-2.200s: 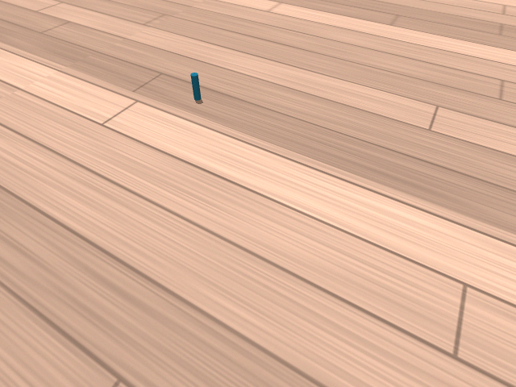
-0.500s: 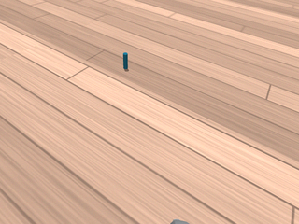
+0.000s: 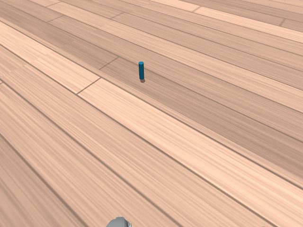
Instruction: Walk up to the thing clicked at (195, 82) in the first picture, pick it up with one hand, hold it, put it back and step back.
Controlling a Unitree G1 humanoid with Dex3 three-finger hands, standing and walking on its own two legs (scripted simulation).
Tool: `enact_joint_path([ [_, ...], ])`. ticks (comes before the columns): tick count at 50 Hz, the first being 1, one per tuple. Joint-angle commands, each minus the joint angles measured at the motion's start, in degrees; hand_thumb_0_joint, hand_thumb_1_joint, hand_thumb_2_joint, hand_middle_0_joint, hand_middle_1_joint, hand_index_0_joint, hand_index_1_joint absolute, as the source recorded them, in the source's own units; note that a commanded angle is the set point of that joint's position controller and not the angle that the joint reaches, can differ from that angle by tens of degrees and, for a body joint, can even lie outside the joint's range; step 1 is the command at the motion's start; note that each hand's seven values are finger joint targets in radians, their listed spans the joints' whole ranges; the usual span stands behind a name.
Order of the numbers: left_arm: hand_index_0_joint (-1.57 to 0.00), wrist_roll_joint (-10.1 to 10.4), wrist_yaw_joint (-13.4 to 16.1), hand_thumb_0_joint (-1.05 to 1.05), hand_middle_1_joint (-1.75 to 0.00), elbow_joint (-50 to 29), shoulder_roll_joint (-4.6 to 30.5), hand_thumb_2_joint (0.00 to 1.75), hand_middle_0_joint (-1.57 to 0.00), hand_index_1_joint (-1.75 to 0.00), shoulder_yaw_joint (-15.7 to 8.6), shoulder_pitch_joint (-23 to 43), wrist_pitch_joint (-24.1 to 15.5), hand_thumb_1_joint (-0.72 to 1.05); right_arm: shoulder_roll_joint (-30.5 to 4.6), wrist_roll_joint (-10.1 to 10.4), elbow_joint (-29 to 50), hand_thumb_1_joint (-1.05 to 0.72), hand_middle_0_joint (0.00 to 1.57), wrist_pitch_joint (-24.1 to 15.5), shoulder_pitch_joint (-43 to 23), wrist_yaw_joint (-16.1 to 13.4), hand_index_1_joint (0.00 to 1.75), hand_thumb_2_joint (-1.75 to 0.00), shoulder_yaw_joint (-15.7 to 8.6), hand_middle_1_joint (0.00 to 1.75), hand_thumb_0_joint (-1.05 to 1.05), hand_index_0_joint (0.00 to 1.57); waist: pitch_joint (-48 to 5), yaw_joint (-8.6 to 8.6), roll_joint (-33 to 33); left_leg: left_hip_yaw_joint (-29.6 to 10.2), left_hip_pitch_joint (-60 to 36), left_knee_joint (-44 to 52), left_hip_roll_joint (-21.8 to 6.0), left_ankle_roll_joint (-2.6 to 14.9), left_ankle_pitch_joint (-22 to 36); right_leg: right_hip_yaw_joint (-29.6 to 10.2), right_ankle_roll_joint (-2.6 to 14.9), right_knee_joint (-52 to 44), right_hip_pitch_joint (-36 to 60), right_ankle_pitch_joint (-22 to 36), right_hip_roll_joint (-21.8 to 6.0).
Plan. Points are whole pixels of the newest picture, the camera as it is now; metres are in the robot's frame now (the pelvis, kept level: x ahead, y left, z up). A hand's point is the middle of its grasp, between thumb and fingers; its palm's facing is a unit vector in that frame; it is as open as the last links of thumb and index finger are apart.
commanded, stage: walk up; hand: left
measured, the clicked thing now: (141, 70) +1.61 +0.13 -0.68
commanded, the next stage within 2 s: none
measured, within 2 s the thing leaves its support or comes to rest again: neither
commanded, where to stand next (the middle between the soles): +1.29 -0.05 m, yaw +0 degrees
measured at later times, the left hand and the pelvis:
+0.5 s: hand (72, 154) +0.39 +0.30 -0.14, palm faces -0.12 -0.94 -0.31, open 7.4 cm; pelvis +0.29 +0.03 +0.00, yaw -2 degrees
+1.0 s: hand (92, 111) +0.60 +0.27 -0.14, palm faces -0.02 -0.94 -0.35, open 7.4 cm; pelvis +0.55 +0.00 +0.00, yaw +0 degrees
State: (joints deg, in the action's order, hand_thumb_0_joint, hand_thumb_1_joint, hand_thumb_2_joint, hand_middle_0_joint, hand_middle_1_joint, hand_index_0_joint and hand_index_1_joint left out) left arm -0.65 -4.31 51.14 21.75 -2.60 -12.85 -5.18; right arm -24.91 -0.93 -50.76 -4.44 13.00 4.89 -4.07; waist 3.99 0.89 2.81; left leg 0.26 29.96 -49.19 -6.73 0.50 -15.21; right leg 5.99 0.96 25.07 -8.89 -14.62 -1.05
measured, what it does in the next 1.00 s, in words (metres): walks ahead: left foot, then right foot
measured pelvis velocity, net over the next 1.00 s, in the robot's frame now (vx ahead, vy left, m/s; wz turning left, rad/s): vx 0.55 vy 0.00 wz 0.00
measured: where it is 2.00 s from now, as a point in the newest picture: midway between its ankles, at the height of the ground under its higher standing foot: (158, 127)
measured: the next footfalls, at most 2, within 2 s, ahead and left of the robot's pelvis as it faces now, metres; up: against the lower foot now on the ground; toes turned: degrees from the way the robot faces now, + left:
left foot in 0.14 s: +0.27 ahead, +0.15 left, +0.00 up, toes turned +6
right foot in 0.62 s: +0.53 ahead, -0.13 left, +0.00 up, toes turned -6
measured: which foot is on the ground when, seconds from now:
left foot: up 0.00-0.12, down 0.14-0.64, up 0.66-1.00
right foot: down 0.00-0.16, up 0.18-0.60, down 0.62-1.00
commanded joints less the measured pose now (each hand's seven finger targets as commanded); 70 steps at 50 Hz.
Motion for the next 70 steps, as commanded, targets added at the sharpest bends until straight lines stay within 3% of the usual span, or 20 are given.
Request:
enact_joint_path([
  [1, -0.2, 0.0, 0.4, 0.0, -0.3, -5.9, 18.1, 0.9, -0.2, -0.3, -5.1, 3.5, -2.0, 0.9, -8.8, -0.1, 4.1, -0.9, 0.2, -1.1, -1.3, 0.6, 0.3, -0.9, -3.0, 0.3, 0.0, 0.2, -2.0, 0.3, -10.6, 2.9, -9.1, 13.2, -0.3, -1.45, 10.7, -6.8, 10.72, -13.1, -8.6, -7.1, -12.0],
  [6, -0.2, -0.4, 0.7, 0.0, -0.3, -5.7, 15.0, 0.9, -0.2, -0.3, -3.5, 1.7, -0.9, 0.9, -14.2, -0.9, -0.4, -0.9, 0.2, -1.9, 13.8, -0.9, 0.3, -0.9, -5.6, 0.3, 0.0, 0.2, -8.8, -8.55, 5.2, 2.4, -35.7, 17.2, 2.5, 2.8, 0.3, -2.2, 6.57, 18.6, -18.1, 5.6, -7.3],
  [8, -0.2, 1.5, 1.6, 0.0, -0.3, -6.1, 12.5, 0.9, -0.2, -0.3, -2.5, -3.6, -0.4, 0.9, -21.7, -0.3, 1.4, -0.9, 0.2, -2.5, 16.0, -2.4, 0.3, -0.9, -6.9, 0.3, 0.0, 0.2, -10.6, -8.07, 14.4, -41.2, -39.5, 38.4, -18.6, 9.71, -20.4, -7.6, 2.61, 45.3, -34.1, -14.6, 5.0],
  [9, -0.2, 0.8, 2.3, 0.0, -0.3, -4.8, 16.3, 0.9, -0.2, -0.3, -2.5, -2.4, -0.3, 0.9, -21.8, 1.2, 2.7, -0.9, 0.2, -2.4, 11.0, -2.5, 0.3, -0.9, -7.1, 0.3, 0.0, 0.2, -8.4, -6.12, 6.6, -41.7, -33.9, 40.0, -20.3, 11.37, -22.7, -12.9, 3.05, 49.0, -33.9, -11.3, 0.7],
  [13, -0.2, 1.4, 0.9, 0.0, -0.3, -0.4, 15.9, 0.9, -0.2, -0.3, -2.9, -6.5, 0.5, 0.9, -13.8, 1.4, 4.6, -0.9, 0.2, -3.0, 2.1, -2.9, 0.3, -0.9, -3.5, 0.3, 0.0, 0.2, -2.4, -0.37, 6.0, -10.8, -20.9, 36.8, -10.3, 8.21, -4.2, -10.6, 0.51, 37.5, -25.7, -2.1, -6.0],
  [18, -0.2, 0.1, -0.9, 0.0, -0.3, -2.9, 14.5, 0.9, -0.2, -0.3, -2.9, -0.2, 1.4, 0.9, -14.3, 1.1, 4.7, -0.9, 0.2, -3.6, 4.8, -2.8, 0.3, -0.9, -3.6, 0.3, 0.0, 0.2, -0.7, -1.98, 4.2, -5.4, -23.4, 38.9, -10.1, 11.45, 2.8, -7.4, -1.66, 26.0, -27.6, 2.1, -7.4],
  [27, -0.2, 0.3, -1.5, 0.0, -0.3, -4.4, 11.7, 0.9, -0.2, -0.3, -3.1, 8.1, 1.5, 0.9, -14.9, 0.8, 4.6, -0.9, 0.2, -2.0, 5.3, -3.5, 0.3, -0.9, -3.8, 0.3, 0.0, 0.2, -1.9, -2.47, 3.3, 0.6, -24.6, 32.2, -8.6, 8.19, 13.7, -3.2, 1.39, 7.6, -13.6, 11.6, -3.7],
  [30, -0.2, 0.1, -0.2, 0.0, -0.3, -0.8, 15.5, 0.9, -0.2, -0.3, -5.1, -4.3, 0.6, 0.9, -12.3, 0.0, 4.9, -0.9, 0.2, -1.7, 6.2, -4.0, 0.3, -0.9, -2.6, 0.3, 0.0, 0.2, -8.6, 4.36, -6.5, 4.8, -19.5, 7.4, -3.7, 5.57, 20.0, -2.2, 3.34, 3.5, 6.4, 3.8, -0.8],
  [31, -0.2, -0.3, 0.8, 0.0, -0.3, 0.0, 19.4, 0.9, -0.2, -0.3, -6.7, -11.4, 0.3, 0.9, -8.3, 0.2, 5.2, -0.9, 0.2, -1.7, 10.7, -3.7, 0.3, -0.9, -1.3, 0.3, 0.0, 0.2, -14.9, 6.33, -16.7, 5.7, -11.5, -8.6, 0.4, 3.96, 8.1, -15.3, 4.17, 0.3, 17.0, -9.5, -9.8],
  [32, -0.2, 0.3, 1.2, 0.0, -0.3, -0.5, 24.7, 0.9, -0.2, -0.3, -7.6, -11.9, 0.0, 0.9, -9.1, 1.6, 5.8, -0.9, 0.2, -1.7, 11.7, -3.7, 0.3, -0.9, -1.3, 0.3, 0.0, 0.2, -14.4, 5.94, -23.5, 4.8, 6.8, -20.2, 9.0, 1.46, -12.7, -45.7, 11.97, -9.6, 26.0, -9.9, -23.2],
  [34, -0.2, 1.8, 1.9, 0.0, -0.3, -2.5, 20.8, 0.9, -0.2, -0.3, -6.4, -5.9, 0.2, 0.9, -13.1, 1.7, 3.1, -0.9, 0.2, -1.2, 6.2, -4.2, 0.3, -0.9, -2.1, 0.3, 0.0, 0.2, -7.6, 4.31, -8.2, -5.6, 6.2, -24.1, 3.0, 1.48, -8.3, -35.0, 13.45, -9.1, 14.6, 0.4, -21.1],
  [38, -0.2, 1.1, 2.2, 0.0, -0.3, -3.8, 15.3, 0.9, -0.2, -0.3, -4.5, -1.5, -0.7, 0.9, -10.3, 1.1, 1.2, -0.9, 0.2, -0.3, 8.9, -2.8, 0.3, -0.9, -1.8, 0.3, 0.0, 0.2, -2.6, -0.32, -11.6, -2.8, -0.5, -13.6, 1.2, 1.12, -1.2, -14.7, 10.16, -9.0, 0.1, 14.1, -12.2],
  [43, -0.2, 0.2, 1.6, 0.0, -0.3, -6.3, 16.5, 0.9, -0.2, -0.3, -5.1, -1.1, -1.3, 0.9, -9.5, -0.2, 3.4, -0.9, 0.2, 0.3, 2.4, -1.0, 0.3, -0.9, -2.4, 0.3, 0.0, 0.2, 0.0, 0.65, -10.7, 0.1, 1.5, 2.7, -0.5, -1.45, 2.0, -11.3, 12.12, -13.6, -2.8, -0.6, -12.8],
  [49, -0.2, 0.2, 1.2, 0.0, -0.3, -6.6, 17.1, 0.9, -0.2, -0.3, -4.6, -3.2, -0.7, 0.9, -8.4, -0.1, 4.3, -0.9, 0.2, -1.1, -2.3, -0.6, 0.3, -0.9, -2.7, 0.3, 0.0, 0.2, -1.5, 1.38, -9.1, 3.6, -11.1, 15.9, 1.8, -0.36, 9.7, -8.1, 10.23, -7.3, -4.9, 1.6, -11.9],
  [52, -0.2, 0.0, 1.7, 0.0, -0.3, -7.2, 14.8, 0.9, -0.2, -0.3, -3.4, -3.3, -0.2, 0.9, -12.6, -0.7, 0.6, -0.9, 0.2, -1.8, 11.0, -1.7, 0.3, -0.9, -4.5, 0.3, 0.0, 0.2, -7.3, -6.1, 1.3, 3.0, -31.6, 19.5, 4.3, 3.19, 2.7, -4.2, 6.87, 15.5, -11.8, 13.6, -7.6],
  [54, -0.2, 1.6, 2.5, 0.0, -0.3, -7.4, 12.0, 0.9, -0.2, -0.3, -2.6, -7.9, 0.4, 0.9, -20.1, -0.6, 2.1, -0.9, 0.2, -2.2, 16.0, -2.9, 0.3, -0.9, -6.3, 0.3, 0.0, 0.2, -11.1, -7.38, 13.6, -38.1, -41.6, 34.9, -18.3, 12.49, -12.4, -4.7, 2.04, 41.5, -31.5, -15.4, 4.9],
  [55, -0.2, 0.8, 3.1, 0.0, -0.3, -6.2, 16.4, 0.9, -0.2, -0.3, -3.0, -5.5, 0.6, 0.9, -19.7, 1.2, 2.8, -0.9, 0.2, -2.0, 13.3, -3.0, 0.3, -0.9, -6.6, 0.3, 0.0, 0.2, -9.5, -6.67, 4.8, -38.2, -36.9, 35.1, -19.9, 15.19, -13.4, -10.7, 2.48, 46.0, -31.7, -14.6, 0.3],
  [59, -0.2, 0.8, 1.8, 0.0, -0.3, -2.2, 15.3, 0.9, -0.2, -0.3, -3.0, -9.0, 1.2, 0.9, -13.3, 1.5, 4.9, -0.9, 0.2, -2.1, 3.6, -3.3, 0.3, -0.9, -3.4, 0.3, 0.0, 0.2, -1.1, -0.83, 4.5, -11.4, -18.8, 35.9, -10.2, 9.77, -5.1, -10.0, 0.93, 36.1, -23.3, -4.6, -5.3],
  [64, -0.2, -0.3, 0.0, 0.0, -0.3, -3.2, 13.7, 0.9, -0.2, -0.3, -3.3, -4.7, 1.9, 0.9, -14.6, 0.8, 5.5, -0.9, 0.2, -2.6, 5.0, -3.1, 0.3, -0.9, -3.6, 0.3, 0.0, 0.2, -0.5, -2.3, 6.1, -7.9, -19.7, 38.1, -10.2, 12.67, -6.8, -6.6, -1.46, 24.9, -24.1, -0.9, -6.6],
  [70, -0.2, -0.1, -1.0, 0.0, -0.3, -3.8, 12.6, 0.9, -0.2, -0.3, -3.6, 1.8, 1.4, 0.9, -15.0, 0.9, 5.4, -0.9, 0.2, -2.2, 3.8, -2.8, 0.3, -0.9, -3.6, 0.3, 0.0, 0.2, 1.5, -2.27, 4.9, -3.4, -17.6, 36.5, -7.5, 10.16, -6.6, -4.4, -0.65, 11.3, -18.0, 8.2, -5.5],
])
